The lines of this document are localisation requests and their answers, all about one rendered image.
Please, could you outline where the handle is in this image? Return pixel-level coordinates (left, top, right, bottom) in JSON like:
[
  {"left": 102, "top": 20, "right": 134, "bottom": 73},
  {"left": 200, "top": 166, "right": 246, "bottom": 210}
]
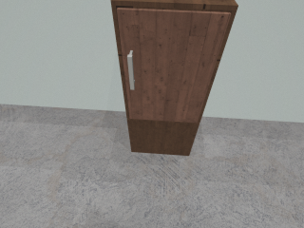
[{"left": 127, "top": 50, "right": 135, "bottom": 90}]

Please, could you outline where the cupboard door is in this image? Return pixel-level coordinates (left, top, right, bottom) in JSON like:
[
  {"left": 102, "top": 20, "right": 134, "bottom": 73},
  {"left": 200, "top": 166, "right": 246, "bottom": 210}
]
[{"left": 117, "top": 8, "right": 231, "bottom": 123}]

